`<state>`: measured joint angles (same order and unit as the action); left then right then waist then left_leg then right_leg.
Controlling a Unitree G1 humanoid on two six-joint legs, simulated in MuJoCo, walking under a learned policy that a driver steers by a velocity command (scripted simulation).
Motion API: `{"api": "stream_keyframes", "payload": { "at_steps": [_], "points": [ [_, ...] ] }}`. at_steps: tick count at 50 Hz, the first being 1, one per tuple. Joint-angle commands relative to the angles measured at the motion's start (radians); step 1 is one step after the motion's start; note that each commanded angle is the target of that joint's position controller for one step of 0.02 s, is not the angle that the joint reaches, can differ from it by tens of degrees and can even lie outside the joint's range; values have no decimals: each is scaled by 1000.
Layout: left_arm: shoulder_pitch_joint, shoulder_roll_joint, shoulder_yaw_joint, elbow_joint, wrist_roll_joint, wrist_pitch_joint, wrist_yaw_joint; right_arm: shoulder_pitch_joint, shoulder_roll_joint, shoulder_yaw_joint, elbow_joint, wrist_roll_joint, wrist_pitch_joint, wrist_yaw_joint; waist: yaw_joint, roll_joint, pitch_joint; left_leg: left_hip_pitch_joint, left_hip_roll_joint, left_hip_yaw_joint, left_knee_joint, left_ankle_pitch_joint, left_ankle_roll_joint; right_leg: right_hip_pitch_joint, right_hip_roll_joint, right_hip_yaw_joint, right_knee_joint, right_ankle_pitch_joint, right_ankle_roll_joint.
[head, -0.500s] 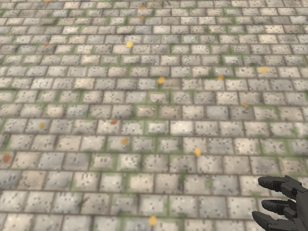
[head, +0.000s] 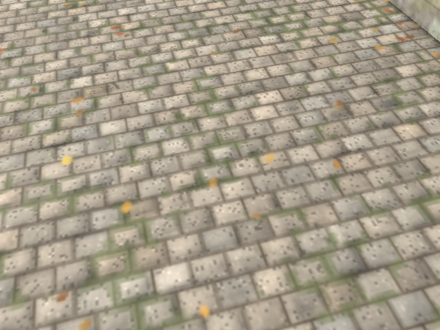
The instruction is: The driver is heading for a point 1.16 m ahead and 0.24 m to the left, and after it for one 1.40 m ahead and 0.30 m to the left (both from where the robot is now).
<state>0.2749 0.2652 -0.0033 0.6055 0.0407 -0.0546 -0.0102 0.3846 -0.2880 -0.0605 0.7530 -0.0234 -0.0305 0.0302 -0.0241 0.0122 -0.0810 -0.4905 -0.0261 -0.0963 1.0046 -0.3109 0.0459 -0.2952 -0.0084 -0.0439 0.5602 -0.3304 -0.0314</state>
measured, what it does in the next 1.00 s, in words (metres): walks ahead: left foot, then right foot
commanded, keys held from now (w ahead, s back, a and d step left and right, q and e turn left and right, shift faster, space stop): w+q+shift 0.38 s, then w+shift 0.08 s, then w+e+shift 0.54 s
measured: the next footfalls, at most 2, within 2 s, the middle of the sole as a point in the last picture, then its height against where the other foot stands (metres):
left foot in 0.36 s outside the picture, level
right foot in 0.82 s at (177, 235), level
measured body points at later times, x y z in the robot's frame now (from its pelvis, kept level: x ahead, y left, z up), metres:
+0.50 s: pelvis +0.37 +0.09 -0.01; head +0.40 +0.09 +0.43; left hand +0.39 +0.36 -0.12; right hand +0.55 -0.15 -0.14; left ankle +0.37 +0.11 -0.73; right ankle +0.34 -0.09 -0.62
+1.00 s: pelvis +0.86 +0.20 +0.00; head +0.87 +0.21 +0.45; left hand +0.77 +0.48 -0.13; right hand +1.09 +0.01 -0.07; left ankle +0.84 +0.37 -0.64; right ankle +0.86 +0.17 -0.73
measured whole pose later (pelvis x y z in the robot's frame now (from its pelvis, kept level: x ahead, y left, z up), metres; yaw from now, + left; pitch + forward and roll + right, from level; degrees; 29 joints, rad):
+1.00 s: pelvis +0.86 +0.20 +0.00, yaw +7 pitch +0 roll -1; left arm 0.49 0.31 0.06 0.90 0.01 -0.04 -0.02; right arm 0.10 -0.24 0.04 0.65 -0.07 -0.08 0.01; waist 0.06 0.01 0.03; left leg -0.60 0.08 -0.10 1.22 -0.30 -0.01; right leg -0.20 0.22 0.04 0.43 -0.22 -0.18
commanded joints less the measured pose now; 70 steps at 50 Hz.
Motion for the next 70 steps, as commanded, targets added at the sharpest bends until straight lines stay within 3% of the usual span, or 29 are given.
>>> {"api": "stream_keyframes", "payload": {
  "at_steps": [1, 12, 14, 16, 17, 18, 19, 20, 22, 25, 29, 33, 36, 39, 40, 41, 42, 43, 45, 49, 54, 59, 60, 61, 62, 63, 64, 67, 70],
  "points": [
    [78, 158, 58, -18, -9, -20, 20, -142, -98, -19, -108, -9, -23, 25, 54, -133, 93, -446, 69, -35, 134, 105, -21, 306, -292, 358, -395, -260, -60],
    [179, 124, 57, 167, -9, -62, 26, -421, -16, 29, -163, -4, 16, 81, 59, -64, 244, -269, 62, 253, -193, 294, 82, 318, -189, -208, -456, 679, 4],
    [199, 180, 68, 186, -7, -53, 42, -385, -29, 30, -162, 5, 20, 68, 23, -107, 165, -115, -27, 331, -246, 236, 131, 408, -208, -234, -308, 1273, 22],
    [144, 247, 89, 175, 10, -18, 60, -111, -99, 2, -93, 13, 18, 49, -128, -164, 7, 160, -92, 314, -242, 99, 179, 420, -254, -220, 55, 1545, 12],
    [104, 262, 94, 154, 12, -7, 57, 109, -161, -30, -27, 8, 9, 32, -223, -144, -95, 437, -111, 239, -306, 48, 215, 289, -253, -197, 351, 1416, -10],
    [99, 207, 83, 154, 16, -12, 38, 162, -216, -60, 6, 8, 13, 5, -215, -26, -106, 664, -40, 87, -355, -41, 242, 29, -145, -192, 691, 700, 1],
    [126, 75, 46, 47, 1, -33, 13, 55, -338, -86, -26, -8, 34, -4, -61, 275, -137, 919, 234, -510, -505, -131, 424, -465, 62, -96, 1094, -166, 73],
    [-6, 138, 43, -1, -4, -59, 15, 85, -318, -90, -52, 5, 40, -11, -144, 72, -210, 942, 276, -706, -675, -201, 445, -594, 35, 112, 1122, -69, 44],
    [-13, 136, 31, 13, -13, -79, 14, 40, -210, -63, -11, 0, 22, -30, -41, -91, 39, 610, 263, -540, -768, -109, 336, -531, -82, 113, 909, 36, 21],
    [61, 99, 16, 59, 17, -13, -1, -58, -110, -16, -17, 0, -29, -36, 76, -87, 132, 260, 153, -288, -817, -8, 275, -346, -151, 103, 745, 3, 38],
    [-144, 72, 4, 1, -12, 9, -23, -8, -126, -16, 20, 14, -82, -3, 23, -22, 248, 209, 69, -30, -934, 285, 189, -403, -170, 15, 421, 259, 11],
    [-221, 44, 1, 11, -46, -4, -48, 39, -137, -7, 52, 22, -113, -5, -21, -15, 215, 358, 86, 141, -1009, 664, 82, -282, -74, -50, 133, 558, -59],
    [-219, 83, 16, 35, -32, -14, -49, 50, -165, -8, 67, 10, -112, -32, -3, 45, 163, 575, 132, 211, -921, 1116, 27, -226, 22, -108, 40, 550, -94],
    [122, 175, 57, 147, -30, 0, -38, -24, -223, -26, 48, -38, -64, -73, 186, 126, -39, 656, 187, 235, -449, 1563, -14, 81, 152, -134, 82, 332, -129],
    [351, 208, 80, 217, -31, 6, -28, -108, -239, -32, 25, -42, -46, -79, 310, 108, -97, 554, 177, 247, -109, 1499, -17, 273, 125, -76, 31, 278, -167],
    [454, 253, 106, 249, -31, 20, -11, -168, -183, -19, 14, -41, -52, -70, 346, 0, -86, 310, 53, 247, 328, 824, -7, 440, 51, 51, 52, 145, -213],
    [312, 350, 129, 229, 0, 28, -8, -39, -21, 22, -73, 7, -74, -39, 110, -410, -139, -271, -119, 127, 736, -213, -92, 755, -220, 672, -36, 108, -448],
    [239, 284, 130, 183, -20, 29, -11, -98, -75, 40, -97, -8, -96, -42, 159, -150, -221, -347, -62, -22, 707, -110, -46, 736, -251, 887, -237, -53, -458],
    [183, 177, 107, 205, -27, 25, -5, -189, -104, 48, -115, -20, -115, -30, 74, 87, 20, -267, 52, -24, 450, 24, -15, 367, -197, 718, -339, -118, -344],
    [132, 173, 92, 203, -33, -18, -2, -220, -70, 75, -154, -60, -37, -20, -21, 45, 170, -119, 127, 35, 176, -18, -74, -61, -39, 475, -402, 35, -308],
    [187, 194, 112, 214, -52, -29, -9, -455, -34, 98, -236, -21, -47, -3, 91, -25, 204, 10, 85, 125, -325, 419, -95, -79, 36, 373, -412, 447, -221],
    [291, 198, 113, 277, -44, -24, 20, -377, -68, 75, -203, -34, -80, -34, 114, -95, 65, 178, -53, 144, -547, 476, -18, 252, 23, 353, -131, 1005, -81],
    [268, 130, 95, 272, -81, -9, 33, -347, -140, 22, -236, 38, -113, -42, 21, -109, -15, 319, -17, 55, -602, 563, -10, 257, 1, 400, 38, 909, -38],
    [147, 161, 94, 232, -61, -1, 37, -118, -174, 8, -171, 39, -121, -47, -121, -122, -141, 524, 60, 44, -593, 691, 6, 214, 15, 354, 250, 842, -4],
    [154, 41, 61, 180, -11, -1, 35, 28, -204, 11, -110, 4, -122, -44, -98, 92, -286, 864, 305, -143, -376, 1188, 84, -53, 130, 275, 621, -21, 45],
    [346, 34, 43, 180, -57, -12, 22, 70, -190, 9, -99, -19, -114, -23, -39, 334, -486, 1109, 534, -551, -407, 1220, 285, -291, 201, 322, 926, -357, 74],
    [325, 124, 56, 201, -79, -1, 21, 17, -162, -6, -121, -3, -102, -22, -70, 209, -487, 1051, 512, -567, -470, 941, 294, -359, 115, 335, 998, -273, 87],
    [54, 144, 68, 120, -58, 22, 35, -155, -69, 23, -103, 18, -85, -27, -18, -6, -69, 537, 347, -261, -614, 873, 228, -383, 11, 186, 855, -162, 94],
    [84, 52, 49, 102, -59, 35, 33, -230, -62, 20, -60, 12, -84, -16, 72, 47, 10, 265, 264, -82, -711, 859, 202, -232, -34, 155, 582, -134, 78]
  ]
}}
